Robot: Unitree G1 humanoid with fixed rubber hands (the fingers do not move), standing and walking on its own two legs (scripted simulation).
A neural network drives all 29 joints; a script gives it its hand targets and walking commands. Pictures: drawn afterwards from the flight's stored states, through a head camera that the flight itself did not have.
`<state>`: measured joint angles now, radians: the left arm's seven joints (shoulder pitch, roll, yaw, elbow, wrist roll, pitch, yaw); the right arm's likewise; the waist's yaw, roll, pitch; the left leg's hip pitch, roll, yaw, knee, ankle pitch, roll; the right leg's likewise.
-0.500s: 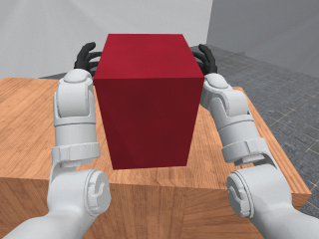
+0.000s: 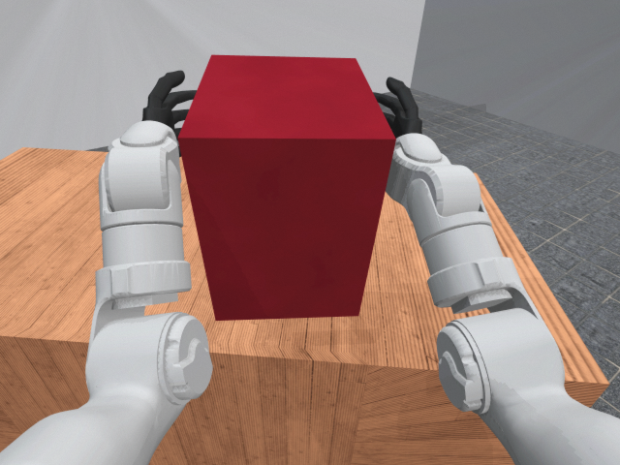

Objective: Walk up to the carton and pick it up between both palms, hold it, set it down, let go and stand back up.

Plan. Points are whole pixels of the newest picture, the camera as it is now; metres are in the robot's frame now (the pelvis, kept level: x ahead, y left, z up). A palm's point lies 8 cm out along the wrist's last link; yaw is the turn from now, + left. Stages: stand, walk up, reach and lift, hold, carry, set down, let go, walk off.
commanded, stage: hold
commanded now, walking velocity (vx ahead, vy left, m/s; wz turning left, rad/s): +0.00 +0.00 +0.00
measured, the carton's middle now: (286, 187) +0.37 +0.01 +0.25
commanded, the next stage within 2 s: none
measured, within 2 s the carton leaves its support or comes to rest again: neither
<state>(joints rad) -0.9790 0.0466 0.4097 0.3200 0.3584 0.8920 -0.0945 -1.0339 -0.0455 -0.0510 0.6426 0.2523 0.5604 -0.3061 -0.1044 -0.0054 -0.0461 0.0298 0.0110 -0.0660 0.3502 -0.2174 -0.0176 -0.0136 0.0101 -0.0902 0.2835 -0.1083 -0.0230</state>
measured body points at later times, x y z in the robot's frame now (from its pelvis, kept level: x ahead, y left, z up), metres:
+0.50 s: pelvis +0.01 +0.00 +0.00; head -0.08 +0.02 +0.44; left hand +0.38 +0.15 +0.31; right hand +0.38 -0.13 +0.30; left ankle +0.00 +0.13 -0.75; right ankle +0.04 -0.10 -0.75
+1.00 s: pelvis +0.00 +0.00 +0.00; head -0.09 +0.01 +0.44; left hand +0.38 +0.14 +0.31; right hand +0.37 -0.14 +0.30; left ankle +0.00 +0.13 -0.75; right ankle +0.04 -0.10 -0.75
